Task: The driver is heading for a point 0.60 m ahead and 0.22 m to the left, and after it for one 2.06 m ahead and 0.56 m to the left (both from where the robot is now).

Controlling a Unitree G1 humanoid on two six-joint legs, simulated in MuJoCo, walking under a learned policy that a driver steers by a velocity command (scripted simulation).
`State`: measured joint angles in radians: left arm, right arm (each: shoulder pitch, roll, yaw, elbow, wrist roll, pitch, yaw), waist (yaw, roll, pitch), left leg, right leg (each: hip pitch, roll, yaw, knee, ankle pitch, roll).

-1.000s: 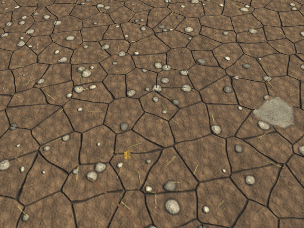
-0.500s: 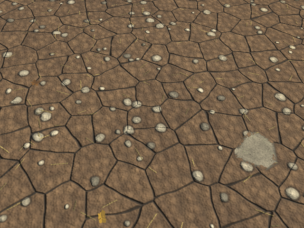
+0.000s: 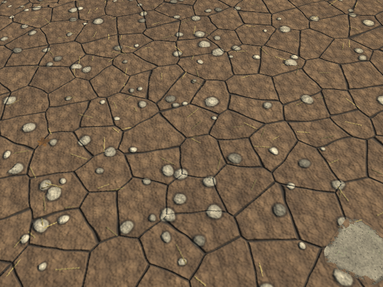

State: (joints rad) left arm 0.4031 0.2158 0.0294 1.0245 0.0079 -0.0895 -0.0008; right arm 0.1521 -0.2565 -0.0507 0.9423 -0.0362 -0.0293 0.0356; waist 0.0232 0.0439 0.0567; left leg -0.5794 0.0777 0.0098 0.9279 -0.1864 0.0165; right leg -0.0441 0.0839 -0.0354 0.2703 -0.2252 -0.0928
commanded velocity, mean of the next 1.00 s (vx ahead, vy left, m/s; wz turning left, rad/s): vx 0.49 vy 0.00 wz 0.26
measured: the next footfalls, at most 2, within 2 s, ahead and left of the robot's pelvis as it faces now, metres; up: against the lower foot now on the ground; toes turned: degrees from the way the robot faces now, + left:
left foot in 0.22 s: +0.29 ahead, +0.10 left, +0.00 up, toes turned +4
right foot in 0.74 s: +0.58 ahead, -0.08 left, +0.00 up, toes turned +9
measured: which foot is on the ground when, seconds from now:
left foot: up 0.00-0.20, down 0.22-0.76, up 0.78-1.00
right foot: down 0.00-0.24, up 0.26-0.72, down 0.74-1.00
